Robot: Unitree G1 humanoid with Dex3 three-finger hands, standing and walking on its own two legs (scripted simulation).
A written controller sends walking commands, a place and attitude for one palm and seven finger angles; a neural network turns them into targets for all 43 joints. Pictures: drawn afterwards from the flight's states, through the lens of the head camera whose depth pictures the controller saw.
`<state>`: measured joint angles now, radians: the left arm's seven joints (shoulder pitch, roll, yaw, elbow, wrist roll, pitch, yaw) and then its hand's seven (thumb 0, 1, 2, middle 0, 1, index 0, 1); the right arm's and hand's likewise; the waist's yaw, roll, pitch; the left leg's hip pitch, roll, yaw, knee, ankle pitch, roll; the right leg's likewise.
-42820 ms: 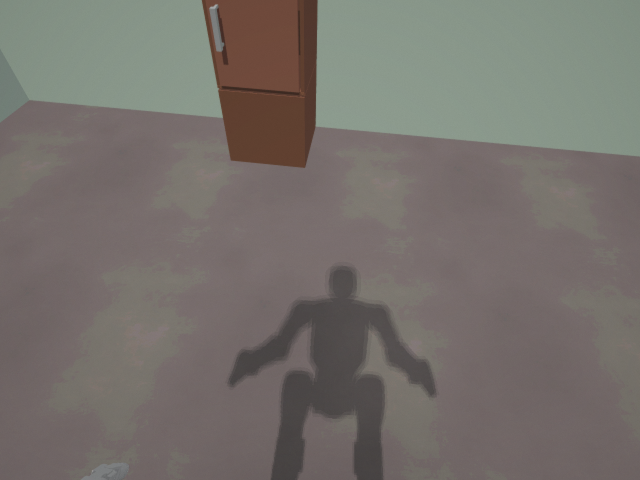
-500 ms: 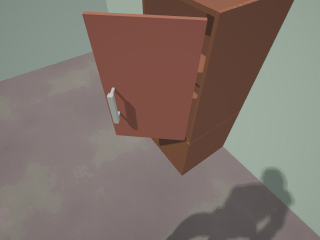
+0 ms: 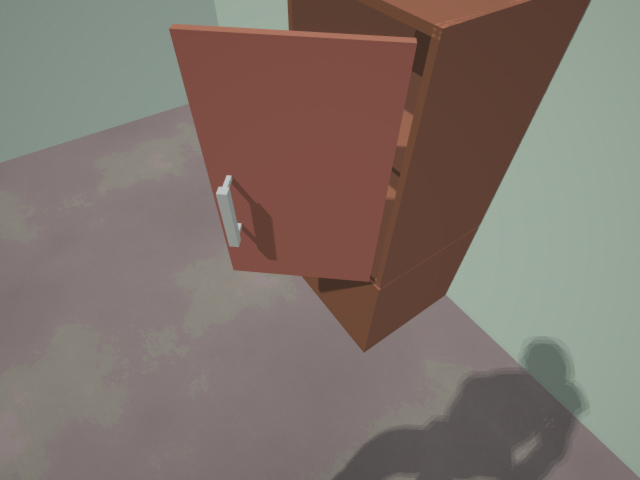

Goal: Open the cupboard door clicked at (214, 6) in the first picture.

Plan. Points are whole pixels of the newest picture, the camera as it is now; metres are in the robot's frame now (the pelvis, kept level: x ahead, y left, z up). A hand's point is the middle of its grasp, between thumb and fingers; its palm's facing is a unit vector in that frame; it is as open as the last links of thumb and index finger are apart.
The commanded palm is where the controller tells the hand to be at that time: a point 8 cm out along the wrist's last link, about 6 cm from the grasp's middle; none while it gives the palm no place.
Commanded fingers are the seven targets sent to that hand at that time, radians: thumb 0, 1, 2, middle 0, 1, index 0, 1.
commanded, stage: look again from close up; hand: left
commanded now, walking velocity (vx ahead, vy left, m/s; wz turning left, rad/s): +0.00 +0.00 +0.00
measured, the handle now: (231, 212) +0.61 +0.22 -0.10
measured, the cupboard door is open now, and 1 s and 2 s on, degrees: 49 49 49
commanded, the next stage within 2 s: shuffle to correct the standing spot in 0.32 s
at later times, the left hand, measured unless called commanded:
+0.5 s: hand out of the picture -0.02 +0.16 -0.18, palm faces +0.05 -0.99 -0.16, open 7.4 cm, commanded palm none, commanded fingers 0.00 0.90 0.90 -0.20 -0.30 -0.20 -0.30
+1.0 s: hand (183, 479) +0.15 +0.21 -0.18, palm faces -0.01 -0.98 -0.19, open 7.3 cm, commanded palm none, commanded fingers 0.00 0.90 0.90 -0.20 -0.30 -0.20 -0.30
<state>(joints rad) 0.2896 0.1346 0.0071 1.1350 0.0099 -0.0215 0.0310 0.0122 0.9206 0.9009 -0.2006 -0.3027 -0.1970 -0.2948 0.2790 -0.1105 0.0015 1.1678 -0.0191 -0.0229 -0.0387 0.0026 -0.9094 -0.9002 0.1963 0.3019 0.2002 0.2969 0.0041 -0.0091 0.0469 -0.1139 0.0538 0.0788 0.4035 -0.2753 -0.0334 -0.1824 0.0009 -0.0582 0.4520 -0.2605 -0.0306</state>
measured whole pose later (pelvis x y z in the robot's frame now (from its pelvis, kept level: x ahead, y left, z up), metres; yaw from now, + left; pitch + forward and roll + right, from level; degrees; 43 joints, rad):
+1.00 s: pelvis +0.09 +0.02 +0.00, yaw -1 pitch +1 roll +0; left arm 0.17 0.19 0.07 1.02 0.02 0.00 0.00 0.03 0.95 0.90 -0.20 -0.30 -0.19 -0.29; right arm 0.47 -0.06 0.01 1.17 -0.04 -0.07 -0.04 0.00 -0.91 -0.90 0.20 0.30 0.20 0.30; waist -0.03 -0.02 0.11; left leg 0.01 0.01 0.11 0.35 -0.36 0.01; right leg -0.55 -0.07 -0.09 0.84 -0.32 -0.04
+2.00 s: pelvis +0.08 +0.05 +0.00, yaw -2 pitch -1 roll +1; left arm 0.31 0.16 0.00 1.00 0.01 0.01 0.02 0.02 0.94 0.90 -0.20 -0.30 -0.20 -0.30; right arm 0.35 -0.19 0.00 1.05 -0.03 0.01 -0.02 0.01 -0.91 -0.90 0.20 0.30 0.20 0.30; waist -0.02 0.02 0.01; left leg -0.24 0.00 0.13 0.46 -0.21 0.04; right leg -0.26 0.02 -0.05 0.49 -0.23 -0.05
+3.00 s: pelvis +0.11 +0.03 +0.00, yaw -1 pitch -1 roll +1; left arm 0.32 0.14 -0.02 1.09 0.01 -0.02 0.03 0.01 0.91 0.90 -0.20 -0.30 -0.20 -0.29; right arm 0.29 -0.15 0.02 1.13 -0.02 -0.02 -0.03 0.00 -0.91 -0.90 0.20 0.30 0.20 0.30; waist 0.00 0.00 0.02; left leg -0.15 0.02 0.11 0.37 -0.20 0.01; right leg -0.16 0.05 -0.06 0.39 -0.21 -0.07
